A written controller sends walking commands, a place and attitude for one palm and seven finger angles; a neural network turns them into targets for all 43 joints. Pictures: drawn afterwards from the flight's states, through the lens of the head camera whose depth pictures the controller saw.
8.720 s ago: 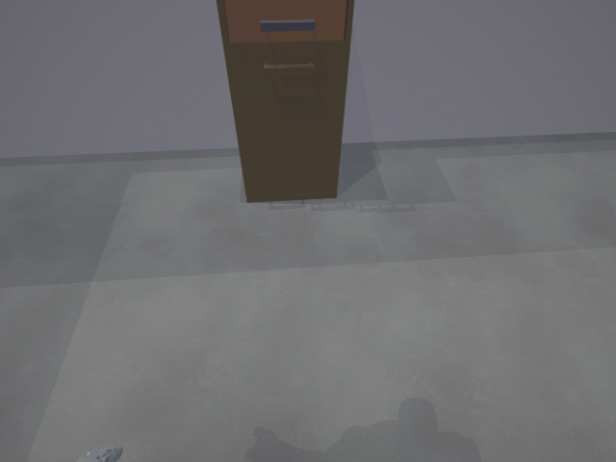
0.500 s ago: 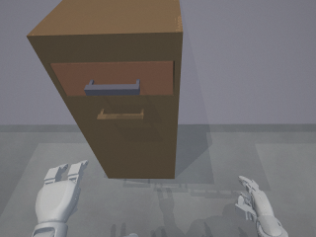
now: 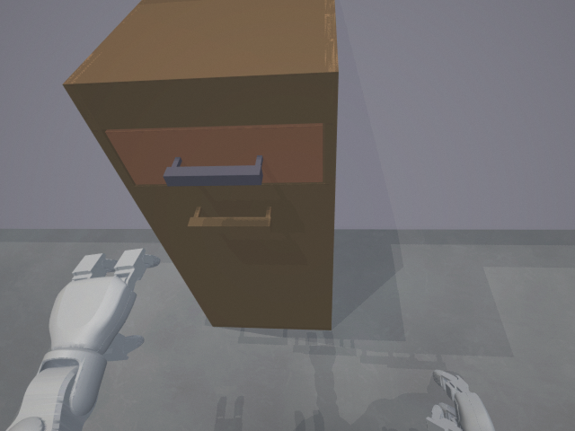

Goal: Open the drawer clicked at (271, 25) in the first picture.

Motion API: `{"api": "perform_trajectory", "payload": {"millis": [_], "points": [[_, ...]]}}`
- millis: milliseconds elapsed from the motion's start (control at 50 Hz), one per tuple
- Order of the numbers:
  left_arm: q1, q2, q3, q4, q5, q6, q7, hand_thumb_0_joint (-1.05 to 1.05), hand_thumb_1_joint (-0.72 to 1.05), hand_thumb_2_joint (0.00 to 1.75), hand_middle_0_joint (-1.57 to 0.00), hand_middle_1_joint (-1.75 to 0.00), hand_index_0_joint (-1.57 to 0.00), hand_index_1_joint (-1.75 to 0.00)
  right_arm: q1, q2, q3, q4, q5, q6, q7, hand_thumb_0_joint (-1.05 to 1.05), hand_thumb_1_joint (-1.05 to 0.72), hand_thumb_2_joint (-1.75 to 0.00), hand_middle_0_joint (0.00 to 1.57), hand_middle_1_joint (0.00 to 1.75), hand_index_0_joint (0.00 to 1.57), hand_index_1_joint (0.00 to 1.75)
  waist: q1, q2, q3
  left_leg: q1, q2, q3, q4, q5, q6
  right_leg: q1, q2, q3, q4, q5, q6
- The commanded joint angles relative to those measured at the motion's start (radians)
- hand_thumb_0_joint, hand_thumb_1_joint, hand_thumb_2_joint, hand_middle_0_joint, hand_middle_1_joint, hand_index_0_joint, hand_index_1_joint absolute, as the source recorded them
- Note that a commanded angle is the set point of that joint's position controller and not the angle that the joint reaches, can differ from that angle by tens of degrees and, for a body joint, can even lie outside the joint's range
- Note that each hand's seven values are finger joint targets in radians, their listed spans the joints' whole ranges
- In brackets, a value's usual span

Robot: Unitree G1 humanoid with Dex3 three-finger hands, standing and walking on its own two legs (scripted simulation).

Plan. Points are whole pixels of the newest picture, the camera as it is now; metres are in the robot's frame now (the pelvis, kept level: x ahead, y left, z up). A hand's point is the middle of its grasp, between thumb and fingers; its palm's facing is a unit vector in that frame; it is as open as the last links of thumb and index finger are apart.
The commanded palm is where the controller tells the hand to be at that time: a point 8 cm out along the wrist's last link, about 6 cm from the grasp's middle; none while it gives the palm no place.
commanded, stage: raise the hand with hooked fingers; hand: left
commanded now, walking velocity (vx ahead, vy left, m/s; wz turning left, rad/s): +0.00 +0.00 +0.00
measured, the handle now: (215, 168) +0.53 +0.20 +0.06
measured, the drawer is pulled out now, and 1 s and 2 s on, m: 0.00 0.00 0.00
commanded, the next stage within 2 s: move the hooked fingers above the handle in 1.02 s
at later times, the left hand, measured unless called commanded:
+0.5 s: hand (83, 239) +0.29 +0.28 +0.15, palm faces +0.14 -0.07 -0.99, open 13.6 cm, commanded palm +0.26 +0.28 +0.21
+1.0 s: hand (84, 238) +0.28 +0.26 +0.17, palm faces +0.12 -0.07 -0.99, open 13.8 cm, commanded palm +0.25 +0.27 +0.23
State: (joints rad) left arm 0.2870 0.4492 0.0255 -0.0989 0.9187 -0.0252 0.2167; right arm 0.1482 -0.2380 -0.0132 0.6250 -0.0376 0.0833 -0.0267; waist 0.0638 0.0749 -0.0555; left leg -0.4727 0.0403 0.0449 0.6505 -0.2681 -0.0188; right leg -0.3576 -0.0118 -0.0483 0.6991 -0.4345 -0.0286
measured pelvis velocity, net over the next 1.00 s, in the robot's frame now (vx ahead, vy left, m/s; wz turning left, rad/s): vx -0.02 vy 0.03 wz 0.02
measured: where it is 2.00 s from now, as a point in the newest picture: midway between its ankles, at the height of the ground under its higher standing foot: outside the picture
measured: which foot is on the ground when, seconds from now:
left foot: down 0.00-1.00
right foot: down 0.00-1.00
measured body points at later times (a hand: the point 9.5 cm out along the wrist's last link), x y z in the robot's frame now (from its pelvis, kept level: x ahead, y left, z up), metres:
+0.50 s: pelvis +0.00 +0.03 +0.02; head +0.00 -0.01 +0.47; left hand +0.28 +0.28 +0.21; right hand +0.22 -0.17 -0.08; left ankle +0.04 +0.14 -0.72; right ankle -0.05 -0.09 -0.72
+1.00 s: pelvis -0.02 +0.03 +0.02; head -0.01 -0.02 +0.47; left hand +0.27 +0.26 +0.22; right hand +0.17 -0.20 -0.10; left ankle +0.04 +0.14 -0.72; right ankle -0.05 -0.09 -0.72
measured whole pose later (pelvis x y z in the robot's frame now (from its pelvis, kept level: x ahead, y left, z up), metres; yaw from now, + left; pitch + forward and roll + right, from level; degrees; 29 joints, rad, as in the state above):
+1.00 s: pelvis -0.02 +0.03 +0.02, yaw +1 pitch -1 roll +0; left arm -0.14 0.56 -0.01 -0.07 0.82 0.00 -0.05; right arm 0.13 -0.28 -0.01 0.67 0.02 0.10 0.00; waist 0.08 0.11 0.03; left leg -0.27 0.01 0.04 0.42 -0.13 0.01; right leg -0.14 -0.03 -0.06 0.45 -0.28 0.00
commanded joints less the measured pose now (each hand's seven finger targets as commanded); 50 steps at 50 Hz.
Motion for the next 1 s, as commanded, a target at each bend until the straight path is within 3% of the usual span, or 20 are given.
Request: {"api": "perform_trajectory", "payload": {"millis": [0, 100, 160, 180, 240, 280, 360, 480, 560, 580, 600, 660, 700, 760, 860, 960, 980], "points": [[-0.163, 0.21, 0.163, -0.211, -0.005, -0.019, 0.06, 0.0, -0.15, 0.45, -0.27, -0.98, -0.27, -0.98, -0.158, -0.096, -0.046, -0.164, 0.0, -0.056, -0.008, 0.0, -0.9, -0.9, 0.2, 0.3, 0.2, 0.3, 0.026, -0.096, -0.217, 0.195, -0.083, 0.001, -0.035, 0.244, 0.06, 0.058, -0.004, 0.058, -0.131, 0.523, 0.023], [-0.274, 0.211, 0.129, -0.228, -0.011, 0.026, 0.046, 0.0, -0.27, 0.4, -0.28, -1.05, -0.28, -1.05, -0.162, -0.109, -0.056, -0.152, 0.016, -0.043, -0.003, 0.0, -0.9, -0.9, 0.2, 0.3, 0.2, 0.3, 0.013, -0.063, -0.231, 0.259, -0.078, -0.005, -0.061, 0.286, 0.058, 0.058, 0.006, 0.03, -0.141, 0.492, 0.018], [-0.314, 0.233, 0.123, -0.25, -0.015, 0.057, 0.009, 0.0, -0.34, 0.37, -0.29, -1.1, -0.29, -1.1, -0.184, -0.114, -0.054, -0.158, 0.027, -0.036, 0.001, 0.0, -0.9, -0.9, 0.2, 0.3, 0.2, 0.3, 0.017, -0.027, -0.235, 0.312, -0.069, -0.013, -0.085, 0.328, 0.057, 0.068, 0.015, 0.023, -0.159, 0.476, 0.014], [-0.324, 0.214, 0.097, -0.235, -0.021, 0.071, -0.007, 0.0, -0.36, 0.36, -0.29, -1.11, -0.29, -1.11, -0.177, -0.109, -0.049, -0.156, 0.029, -0.03, 0.001, 0.0, -0.9, -0.9, 0.2, 0.3, 0.2, 0.3, 0.016, -0.038, -0.226, 0.31, -0.071, -0.017, -0.098, 0.33, 0.056, 0.078, 0.013, 0.012, -0.161, 0.465, 0.015], [-0.399, 0.244, 0.098, -0.242, -0.021, 0.096, -0.051, 0.0, -0.43, 0.33, -0.29, -1.15, -0.29, -1.15, -0.187, -0.113, -0.042, -0.157, 0.034, -0.013, 0.002, 0.0, -0.9, -0.9, 0.2, 0.3, 0.2, 0.3, 0.017, -0.017, -0.208, 0.34, -0.064, -0.023, -0.133, 0.354, 0.05, 0.09, 0.021, 0.006, -0.187, 0.439, 0.012], [-0.431, 0.243, 0.09, -0.21, -0.027, 0.117, -0.084, 0.0, -0.48, 0.31, -0.3, -1.18, -0.3, -1.18, -0.187, -0.113, -0.033, -0.155, 0.041, -0.004, 0.006, 0.0, -0.9, -0.9, 0.2, 0.3, 0.2, 0.3, 0.016, -0.034, -0.192, 0.345, -0.058, -0.029, -0.155, 0.36, 0.046, 0.105, 0.024, 0.001, -0.202, 0.42, 0.01], [-0.537, 0.291, 0.112, -0.219, -0.033, 0.133, -0.139, 0.0, -0.5, 0.3, -0.3, -1.2, -0.3, -1.2, -0.204, -0.113, -0.023, -0.163, 0.046, 0.01, 0.008, 0.0, -0.9, -0.9, 0.2, 0.3, 0.2, 0.3, 0.025, -0.011, -0.203, 0.387, -0.056, -0.034, -0.189, 0.365, 0.044, 0.141, 0.032, 0.005, -0.239, 0.398, 0.005], [-0.68, 0.289, 0.073, -0.151, -0.049, 0.143, -0.221, 0.0, -0.5, 0.3, -0.3, -1.2, -0.3, -1.2, -0.212, -0.114, -0.003, -0.152, 0.051, 0.021, 0.01, 0.0, -0.9, -0.9, 0.2, 0.3, 0.2, 0.3, 0.013, -0.018, -0.167, 0.39, -0.056, -0.038, -0.236, 0.306, 0.039, 0.153, 0.03, -0.001, -0.28, 0.337, 0.005], [-0.773, 0.341, 0.104, -0.18, -0.056, 0.119, -0.251, 0.0, -0.5, 0.3, -0.3, -1.2, -0.3, -1.2, -0.217, -0.119, -0.004, -0.152, 0.051, 0.015, 0.011, 0.0, -0.9, -0.9, 0.2, 0.3, 0.2, 0.3, 0.019, 0.006, -0.205, 0.422, -0.056, -0.046, -0.249, 0.297, 0.039, 0.176, 0.033, 0.005, -0.297, 0.316, 0.0], [-0.802, 0.326, 0.085, -0.16, -0.057, 0.115, -0.26, 0.0, -0.5, 0.3, -0.3, -1.2, -0.3, -1.2, -0.21, -0.117, -0.001, -0.143, 0.05, 0.011, 0.013, 0.0, -0.9, -0.9, 0.2, 0.3, 0.2, 0.3, 0.015, 0.001, -0.199, 0.42, -0.058, -0.048, -0.252, 0.299, 0.039, 0.17, 0.029, -0.001, -0.297, 0.317, 0.001], [-0.816, 0.341, 0.096, -0.146, -0.064, 0.112, -0.266, 0.0, -0.5, 0.3, -0.3, -1.2, -0.3, -1.2, -0.205, -0.122, -0.003, -0.138, 0.052, 0.012, 0.013, 0.0, -0.9, -0.9, 0.2, 0.3, 0.2, 0.3, 0.015, -0.005, -0.184, 0.418, -0.057, -0.05, -0.26, 0.281, 0.039, 0.165, 0.03, -0.001, -0.307, 0.306, 0.003], [-0.701, 0.309, 0.099, -0.049, -0.083, 0.12, -0.295, 0.0, -0.5, 0.3, -0.3, -1.2, -0.3, -1.2, -0.205, -0.127, -0.004, -0.143, 0.06, 0.014, 0.019, 0.0, -0.9, -0.9, 0.2, 0.3, 0.2, 0.3, 0.029, -0.055, -0.128, 0.38, -0.057, -0.042, -0.276, 0.234, 0.039, 0.169, 0.033, -0.001, -0.326, 0.274, 0.004], [-0.697, 0.299, 0.081, -0.068, -0.09, 0.11, -0.313, 0.0, -0.5, 0.3, -0.3, -1.2, -0.3, -1.2, -0.2, -0.133, -0.004, -0.146, 0.061, 0.016, 0.024, 0.0, -0.9, -0.9, 0.2, 0.3, 0.2, 0.3, 0.026, -0.07, -0.122, 0.367, -0.058, -0.033, -0.287, 0.217, 0.041, 0.176, 0.025, -0.003, -0.33, 0.269, 0.01], [-0.726, 0.337, 0.116, -0.166, -0.085, 0.07, -0.304, 0.0, -0.5, 0.3, -0.3, -1.2, -0.3, -1.2, -0.207, -0.133, -0.008, -0.163, 0.055, 0.0, 0.025, 0.0, -0.9, -0.9, 0.2, 0.3, 0.2, 0.3, 0.033, -0.038, -0.178, 0.39, -0.061, -0.036, -0.279, 0.224, 0.047, 0.195, 0.029, 0.005, -0.328, 0.266, 0.007], [-0.758, 0.383, 0.174, -0.202, -0.094, 0.014, -0.245, 0.0, -0.5, 0.3, -0.3, -1.2, -0.3, -1.2, -0.19, -0.13, -0.016, -0.143, 0.054, -0.026, 0.019, 0.0, -0.9, -0.9, 0.2, 0.3, 0.2, 0.3, 0.036, -0.004, -0.186, 0.398, -0.064, -0.037, -0.272, 0.223, 0.049, 0.185, 0.026, 0.01, -0.334, 0.258, 0.007], [-0.754, 0.354, 0.163, -0.131, -0.09, 0.038, -0.202, 0.0, -0.5, 0.3, -0.3, -1.2, -0.3, -1.2, -0.189, -0.131, -0.022, -0.118, 0.063, -0.031, 0.022, 0.0, -0.9, -0.9, 0.2, 0.3, 0.2, 0.3, 0.033, -0.021, -0.163, 0.385, -0.063, -0.029, -0.268, 0.225, 0.045, 0.169, 0.026, 0.01, -0.336, 0.264, 0.008], [-0.759, 0.332, 0.134, -0.118, -0.086, 0.048, -0.204, 0.0, -0.5, 0.3, -0.3, -1.2, -0.3, -1.2, -0.189, -0.13, -0.02, -0.116, 0.062, -0.031, 0.023, 0.0, -0.9, -0.9, 0.2, 0.3, 0.2, 0.3, 0.031, -0.015, -0.169, 0.381, -0.067, -0.025, -0.268, 0.225, 0.045, 0.173, 0.02, 0.009, -0.331, 0.268, 0.01]]}}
